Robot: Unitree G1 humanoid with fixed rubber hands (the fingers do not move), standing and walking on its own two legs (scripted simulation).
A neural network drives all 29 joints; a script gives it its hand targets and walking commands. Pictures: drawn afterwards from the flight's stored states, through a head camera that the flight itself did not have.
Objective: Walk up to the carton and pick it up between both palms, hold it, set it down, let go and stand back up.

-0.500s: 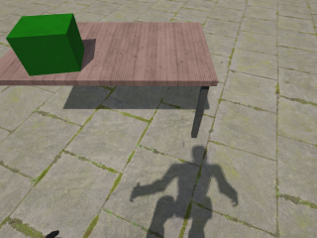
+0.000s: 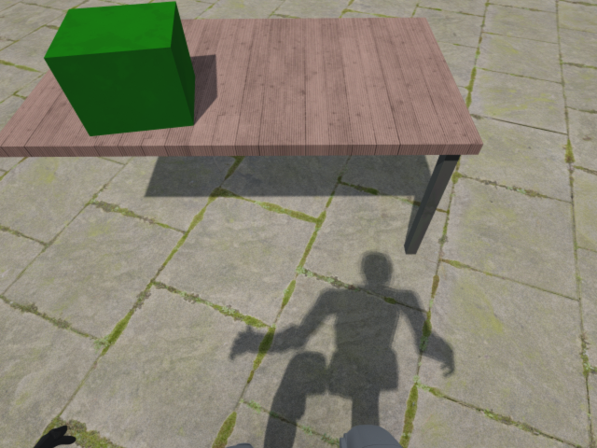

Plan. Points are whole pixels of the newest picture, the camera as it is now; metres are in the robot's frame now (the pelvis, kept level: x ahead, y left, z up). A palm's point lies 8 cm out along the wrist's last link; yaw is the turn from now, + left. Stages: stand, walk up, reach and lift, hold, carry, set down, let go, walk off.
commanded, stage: walk up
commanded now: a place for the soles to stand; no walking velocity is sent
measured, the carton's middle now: (132, 68) +1.06 +0.41 -0.06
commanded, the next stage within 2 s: none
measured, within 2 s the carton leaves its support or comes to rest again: neither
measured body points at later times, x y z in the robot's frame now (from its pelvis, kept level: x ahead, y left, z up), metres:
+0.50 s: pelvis +0.11 +0.15 +0.00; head +0.14 +0.09 +0.44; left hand +0.16 +0.54 -0.02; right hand +0.23 -0.18 -0.13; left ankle +0.19 +0.34 -0.69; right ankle +0.09 -0.05 -0.72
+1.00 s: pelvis +0.19 +0.28 -0.01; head +0.22 +0.25 +0.44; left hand +0.26 +0.65 -0.07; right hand +0.27 -0.05 -0.12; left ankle +0.19 +0.39 -0.67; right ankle +0.26 +0.19 -0.72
